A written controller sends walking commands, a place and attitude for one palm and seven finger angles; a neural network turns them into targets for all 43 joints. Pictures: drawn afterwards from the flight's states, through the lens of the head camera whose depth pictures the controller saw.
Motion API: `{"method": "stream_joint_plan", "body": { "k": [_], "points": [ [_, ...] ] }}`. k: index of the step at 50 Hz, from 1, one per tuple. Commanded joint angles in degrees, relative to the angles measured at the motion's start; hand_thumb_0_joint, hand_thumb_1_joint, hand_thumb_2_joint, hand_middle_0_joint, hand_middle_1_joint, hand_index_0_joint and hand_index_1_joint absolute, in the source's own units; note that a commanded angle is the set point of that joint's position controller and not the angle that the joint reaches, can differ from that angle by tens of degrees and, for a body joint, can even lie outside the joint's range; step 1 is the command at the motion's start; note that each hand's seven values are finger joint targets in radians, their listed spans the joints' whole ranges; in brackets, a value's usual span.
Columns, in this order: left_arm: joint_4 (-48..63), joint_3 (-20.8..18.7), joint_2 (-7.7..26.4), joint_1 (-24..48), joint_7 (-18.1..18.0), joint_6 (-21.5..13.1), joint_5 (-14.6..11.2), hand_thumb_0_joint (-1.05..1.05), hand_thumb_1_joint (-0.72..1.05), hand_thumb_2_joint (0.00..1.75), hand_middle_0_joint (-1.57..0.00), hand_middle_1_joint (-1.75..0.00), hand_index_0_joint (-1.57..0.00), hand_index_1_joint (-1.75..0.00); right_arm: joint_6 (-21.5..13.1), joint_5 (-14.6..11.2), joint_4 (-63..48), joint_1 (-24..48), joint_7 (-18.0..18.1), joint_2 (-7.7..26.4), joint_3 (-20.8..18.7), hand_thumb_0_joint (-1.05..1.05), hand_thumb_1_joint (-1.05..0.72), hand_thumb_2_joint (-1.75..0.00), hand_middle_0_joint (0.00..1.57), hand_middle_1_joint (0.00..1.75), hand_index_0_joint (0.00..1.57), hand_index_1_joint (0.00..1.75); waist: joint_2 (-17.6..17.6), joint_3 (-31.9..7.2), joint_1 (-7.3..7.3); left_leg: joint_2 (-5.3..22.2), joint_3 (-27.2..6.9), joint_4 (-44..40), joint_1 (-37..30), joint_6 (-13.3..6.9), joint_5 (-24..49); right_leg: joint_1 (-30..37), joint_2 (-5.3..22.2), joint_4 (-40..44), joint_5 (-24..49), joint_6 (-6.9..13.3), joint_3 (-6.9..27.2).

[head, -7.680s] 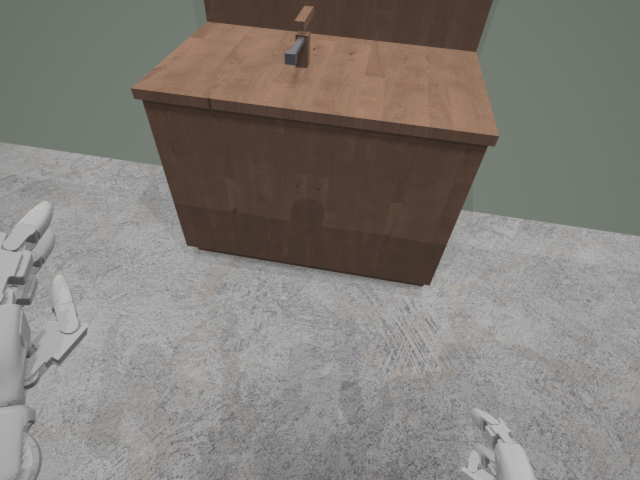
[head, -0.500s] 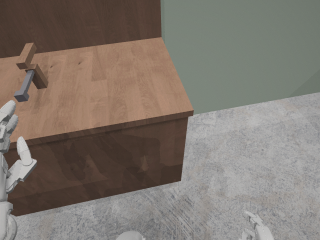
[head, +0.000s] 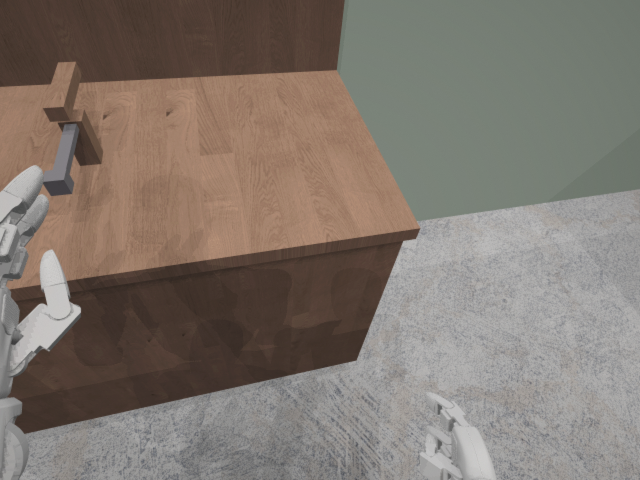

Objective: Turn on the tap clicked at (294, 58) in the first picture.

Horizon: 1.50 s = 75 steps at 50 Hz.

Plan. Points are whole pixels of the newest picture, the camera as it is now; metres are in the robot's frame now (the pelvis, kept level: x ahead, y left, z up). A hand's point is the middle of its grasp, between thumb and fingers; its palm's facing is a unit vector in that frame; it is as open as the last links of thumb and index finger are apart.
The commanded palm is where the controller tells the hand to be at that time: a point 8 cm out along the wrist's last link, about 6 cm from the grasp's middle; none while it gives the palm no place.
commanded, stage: come to a stop and stand still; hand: left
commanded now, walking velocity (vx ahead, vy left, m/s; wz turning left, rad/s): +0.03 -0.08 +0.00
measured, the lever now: (58, 182) +0.47 +0.42 +0.05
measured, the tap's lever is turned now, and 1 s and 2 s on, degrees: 0 0 0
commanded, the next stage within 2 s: look again from close up in 1.64 s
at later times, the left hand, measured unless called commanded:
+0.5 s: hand (115, 388) +0.16 +0.18 +0.16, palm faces +0.40 -0.84 -0.38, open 7.4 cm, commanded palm +0.10 +0.23 +0.17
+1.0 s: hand (99, 428) +0.14 +0.19 +0.15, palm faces +0.38 -0.85 -0.37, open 7.4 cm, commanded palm +0.08 +0.23 +0.17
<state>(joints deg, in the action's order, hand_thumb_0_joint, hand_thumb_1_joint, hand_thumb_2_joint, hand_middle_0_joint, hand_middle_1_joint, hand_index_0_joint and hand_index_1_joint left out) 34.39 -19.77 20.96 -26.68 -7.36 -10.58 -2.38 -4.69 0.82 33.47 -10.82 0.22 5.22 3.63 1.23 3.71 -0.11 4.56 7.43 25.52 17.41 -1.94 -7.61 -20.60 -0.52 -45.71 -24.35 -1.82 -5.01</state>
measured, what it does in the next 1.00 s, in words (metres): steps on the spot: right foot, then left foot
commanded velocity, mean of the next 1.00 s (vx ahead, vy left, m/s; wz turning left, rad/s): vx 0.00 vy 0.00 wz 0.00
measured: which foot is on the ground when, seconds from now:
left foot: down 0.00-0.20, up 0.22-0.48, down 0.50-1.00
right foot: up 0.00-0.16, down 0.18-1.00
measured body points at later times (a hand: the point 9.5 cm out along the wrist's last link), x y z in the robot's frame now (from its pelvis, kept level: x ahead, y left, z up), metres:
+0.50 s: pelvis -0.05 -0.06 -0.01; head -0.05 -0.06 +0.44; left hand +0.14 +0.22 +0.18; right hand +0.08 -0.32 -0.10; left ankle -0.06 +0.06 -0.74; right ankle -0.03 -0.12 -0.74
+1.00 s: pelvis -0.08 -0.05 +0.00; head -0.08 -0.05 +0.45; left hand +0.11 +0.23 +0.17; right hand +0.06 -0.28 -0.09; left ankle -0.06 +0.06 -0.74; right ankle -0.04 -0.12 -0.74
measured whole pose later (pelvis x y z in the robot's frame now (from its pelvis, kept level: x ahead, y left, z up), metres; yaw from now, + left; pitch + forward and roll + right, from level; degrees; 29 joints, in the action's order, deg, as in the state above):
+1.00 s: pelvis -0.08 -0.05 +0.00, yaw -1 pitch -1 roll -1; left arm 24.4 -17.1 19.3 -25.7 -9.1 -8.7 -1.4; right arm -2.7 0.0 35.2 -14.0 3.9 11.8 2.3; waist -0.7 0.5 -0.4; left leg 0.5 1.2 26.5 13.2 -0.6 -12.4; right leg -13.7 -2.7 -22.2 -8.2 3.3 -6.3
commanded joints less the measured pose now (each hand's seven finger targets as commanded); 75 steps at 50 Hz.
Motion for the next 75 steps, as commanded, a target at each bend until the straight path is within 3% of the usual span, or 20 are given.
{"method": "stream_joint_plan", "body": {
  "k": [1, 5, 8, 10, 11, 12, 16, 17, 21, 23, 26, 28, 30, 33, 36, 39, 42, 48, 58, 75],
  "points": [
    [13.4, -8.1, 10.9, 2.1, -1.5, -2.4, -1.0, 0.00, 0.90, 0.90, -0.20, -0.30, -0.20, -0.30, -2.6, 0.2, -7.6, 2.6, 1.4, 12.2, -5.6, 0.00, -0.90, -0.90, 0.20, 0.30, 0.20, 0.30, -14.8, -12.0, 0.93, 16.2, -14.2, -10.6, -11.9, -3.7, 8.3, 0.3, -0.1, 4.6, -1.1, 0.1, 0.8],
    [9.1, -7.5, 9.2, 0.7, -1.8, -0.9, -1.6, 0.00, 0.90, 0.90, -0.20, -0.30, -0.20, -0.30, -2.1, -0.7, -7.6, 2.8, 1.3, 12.0, -5.3, 0.00, -0.90, -0.90, 0.20, 0.30, 0.20, 0.30, -13.9, -11.4, 0.82, 14.1, -11.3, -10.3, -7.9, -2.7, 0.0, 7.4, -0.7, 14.4, 1.0, 0.5, -0.4],
    [7.0, -6.9, 9.0, 0.5, -1.8, -0.3, -0.9, 0.00, 0.90, 0.90, -0.20, -0.30, -0.20, -0.30, -1.7, -1.6, -8.0, 3.1, 1.3, 11.6, -5.3, 0.00, -0.90, -0.90, 0.20, 0.30, 0.20, 0.30, -9.8, -10.5, 0.75, 8.8, -6.4, -7.3, -1.1, 0.3, -12.8, 15.7, 0.3, 25.0, 6.7, 1.5, -0.7],
    [6.2, -7.2, 10.3, 2.5, -2.0, 0.0, -0.5, 0.00, 0.90, 0.90, -0.20, -0.30, -0.20, -0.30, -0.7, -1.5, -8.5, 3.2, 1.4, 10.7, -5.3, 0.00, -0.90, -0.90, 0.20, 0.30, 0.20, 0.30, 1.3, -7.9, 1.43, 1.8, -2.1, 5.4, 1.9, 3.6, -18.2, 9.6, 9.4, 31.6, 1.1, 6.0, 10.9],
    [7.1, -6.7, 10.5, 4.3, -2.1, 0.5, -0.6, 0.00, 0.90, 0.90, -0.20, -0.30, -0.20, -0.30, -0.9, -1.4, -8.5, 4.4, 1.5, 10.6, -5.0, 0.00, -0.90, -0.90, 0.20, 0.30, 0.20, 0.30, 6.1, -7.1, 0.52, -1.5, -2.6, 12.1, 1.9, 4.3, -16.9, 3.8, 14.2, 35.5, -5.9, 8.5, 18.2],
    [6.0, -5.8, 10.0, 4.0, -2.0, 1.1, -0.8, 0.00, 0.90, 0.90, -0.20, -0.30, -0.20, -0.30, -1.3, -1.6, -7.8, 5.0, 1.8, 11.2, -5.4, 0.00, -0.90, -0.90, 0.20, 0.30, 0.20, 0.30, 9.1, -4.3, -0.16, -2.2, -5.0, 17.9, 2.9, 4.0, -15.6, -0.4, 16.4, 37.1, -9.4, 10.0, 20.6],
    [6.4, -6.4, 10.7, 4.7, -2.8, -0.6, -0.4, 0.00, 0.90, 0.90, -0.20, -0.30, -0.20, -0.30, -1.3, -1.4, -5.8, 5.4, 2.9, 11.1, -4.3, 0.00, -0.90, -0.90, 0.20, 0.30, 0.20, 0.30, 2.2, -6.6, 0.23, -1.9, -6.4, 22.7, 7.7, 4.0, -12.9, 7.1, 14.7, 31.1, 10.5, 10.0, 12.3],
    [5.1, -6.7, 10.6, 4.4, -2.9, -1.1, -0.3, 0.00, 0.90, 0.90, -0.20, -0.30, -0.20, -0.30, -1.6, -1.3, -5.6, 5.6, 3.4, 11.0, -4.4, 0.00, -0.90, -0.90, 0.20, 0.30, 0.20, 0.30, 3.3, -6.3, -0.11, -1.9, -6.0, 20.9, 7.9, 3.8, -13.3, 9.0, 14.3, 30.3, 15.3, 9.8, 11.3],
    [5.0, -7.0, 10.7, 4.7, -3.1, -2.3, -0.2, 0.00, 0.90, 0.90, -0.20, -0.30, -0.20, -0.30, -2.3, -1.3, -5.9, 4.8, 4.3, 12.0, -5.1, 0.00, -0.90, -0.90, 0.20, 0.30, 0.20, 0.30, 1.5, -6.7, -0.76, -2.1, -5.6, 8.4, 3.6, 2.9, -12.1, 13.1, 14.1, 28.5, 22.8, 9.6, 12.4],
    [4.5, -6.8, 9.8, 1.9, -3.1, -2.9, -0.3, 0.00, 0.90, 0.90, -0.20, -0.30, -0.20, -0.30, -2.0, -1.0, -5.9, 2.6, 4.4, 12.1, -5.1, 0.00, -0.90, -0.90, 0.20, 0.30, 0.20, 0.30, -0.8, -9.5, -0.30, -2.7, -5.5, -1.1, -3.1, 2.4, -5.1, 14.7, 11.2, 25.5, 25.0, 6.6, 11.4],
    [7.2, -5.3, 9.2, 2.4, -3.0, -3.6, -0.3, 0.00, 0.90, 0.90, -0.20, -0.30, -0.20, -0.30, -1.8, -1.4, -7.2, 3.0, 4.3, 14.2, -6.1, 0.00, -0.90, -0.90, 0.20, 0.30, 0.20, 0.30, -7.9, -12.2, -0.72, 5.7, -12.0, -3.2, -9.9, 0.5, 14.9, 12.3, 4.8, 20.7, 21.7, 2.4, 7.8],
    [6.8, -4.9, 9.0, 1.2, -2.7, -3.6, 0.0, 0.00, 0.90, 0.90, -0.20, -0.30, -0.20, -0.30, -1.6, -0.9, -7.3, 3.8, 4.3, 13.1, -4.9, 0.00, -0.90, -0.90, 0.20, 0.30, 0.20, 0.30, -12.1, -9.5, -0.39, 7.2, -14.2, -4.9, -2.5, -0.7, 11.2, 13.8, 3.6, 20.0, 18.5, 1.6, 5.7],
    [5.7, -4.5, 8.8, 3.2, -2.7, -3.5, 0.5, 0.00, 0.90, 0.90, -0.20, -0.30, -0.20, -0.30, -1.8, -1.0, -7.0, 4.2, 4.2, 13.3, -4.8, 0.00, -0.90, -0.90, 0.20, 0.30, 0.20, 0.30, -9.4, -7.5, -0.66, 5.7, -12.0, -5.4, 3.8, 0.0, -0.5, 16.3, 4.1, 21.1, 16.0, 1.7, 6.8],
    [2.6, -4.7, 8.6, 2.9, -2.6, -3.0, 0.4, 0.00, 0.90, 0.90, -0.20, -0.30, -0.20, -0.30, -2.1, -0.9, -6.8, 2.9, 4.0, 13.1, -5.1, 0.00, -0.90, -0.90, 0.20, 0.30, 0.20, 0.30, -2.7, -6.8, -0.34, 1.1, -9.2, -2.5, 3.3, 1.0, -12.0, 12.7, 6.2, 27.8, 8.6, 2.7, 11.7],
    [2.1, -5.2, 9.4, 4.3, -2.7, -2.4, 0.1, 0.00, 0.90, 0.90, -0.20, -0.30, -0.20, -0.30, -1.7, -0.8, -6.6, 2.4, 3.5, 12.8, -5.2, 0.00, -0.90, -0.90, 0.20, 0.30, 0.20, 0.30, 0.7, -7.3, 0.18, -1.6, -7.5, 3.8, -1.1, 1.4, -12.6, 6.8, 10.4, 34.4, -1.4, 4.0, 17.2],
    [0.9, -4.0, 8.7, 4.8, -2.7, -1.5, 0.2, 0.00, 0.90, 0.90, -0.20, -0.30, -0.20, -0.30, -1.1, -0.9, -6.6, 2.9, 3.5, 12.2, -4.6, 0.00, -0.90, -0.90, 0.20, 0.30, 0.20, 0.30, 4.3, -6.7, 0.36, -2.3, -8.2, 5.6, -2.0, 1.3, -10.8, 5.3, 11.6, 35.9, -4.3, 4.5, 16.8],
    [2.2, -3.7, 9.0, 6.7, -2.8, -1.6, 0.2, 0.00, 0.90, 0.90, -0.20, -0.30, -0.20, -0.30, -1.1, -0.8, -6.7, 3.8, 3.8, 12.2, -4.2, 0.00, -0.90, -0.90, 0.20, 0.30, 0.20, 0.30, 0.3, -6.6, 0.13, -1.6, -9.1, 0.6, -4.1, 0.9, -8.4, 5.7, 9.3, 33.6, -1.7, 4.1, 13.2],
    [3.9, -3.7, 9.1, 6.9, -2.9, -2.2, 0.9, 0.00, 0.90, 0.90, -0.20, -0.30, -0.20, -0.30, -1.3, -0.5, -7.3, 3.7, 4.1, 12.9, -3.9, 0.00, -0.90, -0.90, 0.20, 0.30, 0.20, 0.30, -6.7, -5.2, -0.45, 1.4, -13.2, -8.6, 3.7, 0.0, -13.3, 13.2, 3.9, 28.6, 3.7, 2.3, 8.8],
    [2.9, -4.5, 8.4, 1.5, -2.8, -2.6, 0.4, 0.00, 0.90, 0.90, -0.20, -0.30, -0.20, -0.30, -2.2, -0.8, -7.3, 2.8, 3.7, 13.2, -4.6, 0.00, -0.90, -0.90, 0.20, 0.30, 0.20, 0.30, -3.5, -9.6, -0.47, 1.0, -11.7, -5.4, 2.1, 1.1, -4.6, 17.0, 4.5, 25.8, 16.7, 2.7, 8.5],
    [2.1, -3.6, 7.6, 3.1, -2.7, -2.6, 0.0, 0.00, 0.90, 0.90, -0.20, -0.30, -0.20, -0.30, -1.7, -1.0, -7.3, 3.4, 3.8, 13.3, -4.8, 0.00, -0.90, -0.90, 0.20, 0.30, 0.20, 0.30, -3.2, -10.1, -0.19, 0.9, -11.1, -3.9, -0.2, 1.6, 0.5, 16.3, 4.8, 25.0, 22.6, 3.0, 8.5]
  ]
}}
